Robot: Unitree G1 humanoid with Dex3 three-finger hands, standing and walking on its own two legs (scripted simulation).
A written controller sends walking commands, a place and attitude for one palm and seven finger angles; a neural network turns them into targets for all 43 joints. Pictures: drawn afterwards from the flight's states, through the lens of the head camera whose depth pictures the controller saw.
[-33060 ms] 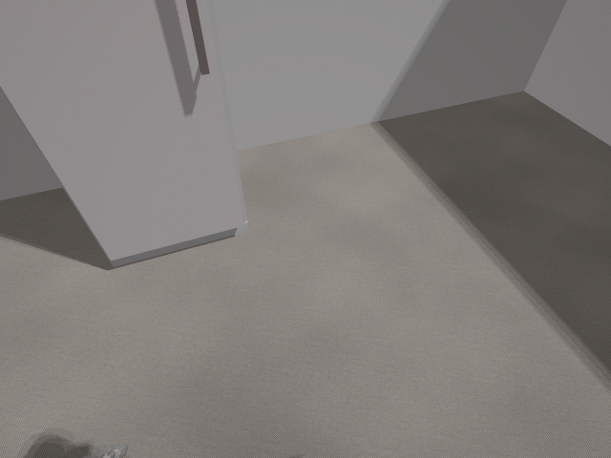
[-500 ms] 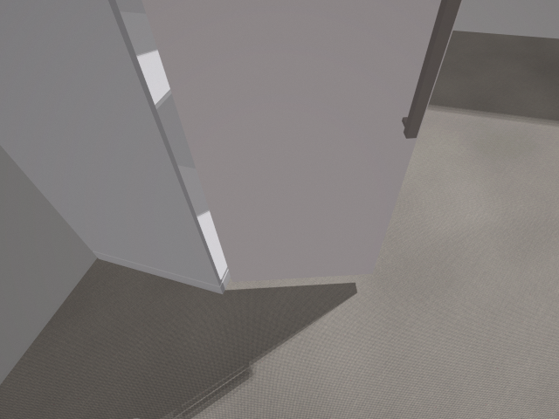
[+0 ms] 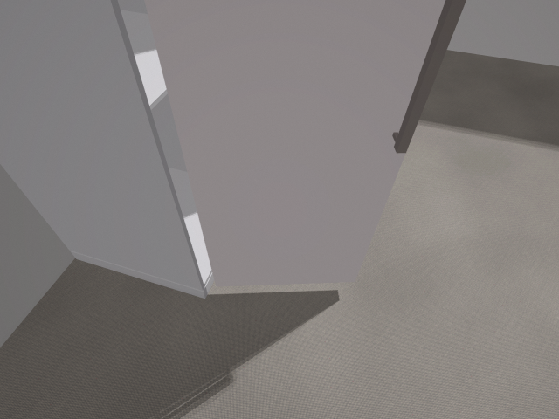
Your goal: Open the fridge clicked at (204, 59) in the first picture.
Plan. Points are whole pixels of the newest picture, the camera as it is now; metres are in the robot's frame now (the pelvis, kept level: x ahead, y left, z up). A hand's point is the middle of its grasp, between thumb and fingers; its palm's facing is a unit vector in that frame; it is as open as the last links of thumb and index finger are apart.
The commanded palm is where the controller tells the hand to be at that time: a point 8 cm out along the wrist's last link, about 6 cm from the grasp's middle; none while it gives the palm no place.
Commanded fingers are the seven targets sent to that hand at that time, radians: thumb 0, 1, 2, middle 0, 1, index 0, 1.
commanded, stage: let the arm hang, fingers relaxed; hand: right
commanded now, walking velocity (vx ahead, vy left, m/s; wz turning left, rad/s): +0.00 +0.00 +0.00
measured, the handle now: (430, 54) +0.68 -0.22 +0.21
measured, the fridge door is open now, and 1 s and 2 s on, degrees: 70 70 70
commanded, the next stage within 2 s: look to check the result in 0.28 s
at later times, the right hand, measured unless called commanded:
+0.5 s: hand out of the picture +0.08 -0.22 -0.16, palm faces -0.03 +0.96 -0.28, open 7.4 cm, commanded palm none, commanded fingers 0.00 -0.90 -0.90 0.20 0.30 0.20 0.30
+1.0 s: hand out of the picture +0.11 -0.22 -0.15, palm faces -0.04 +0.95 -0.32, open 7.4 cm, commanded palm none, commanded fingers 0.00 -0.90 -0.90 0.20 0.30 0.20 0.30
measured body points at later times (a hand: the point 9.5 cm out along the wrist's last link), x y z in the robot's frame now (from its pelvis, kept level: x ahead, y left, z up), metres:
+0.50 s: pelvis +0.01 +0.01 +0.00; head +0.03 +0.00 +0.45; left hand +0.06 +0.29 -0.14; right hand +0.08 -0.27 -0.14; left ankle -0.02 +0.11 -0.74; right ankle +0.03 -0.10 -0.74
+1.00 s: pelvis +0.03 +0.02 +0.01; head +0.04 +0.02 +0.46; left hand +0.10 +0.31 -0.13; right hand +0.11 -0.27 -0.13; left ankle -0.02 +0.11 -0.74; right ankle +0.03 -0.10 -0.74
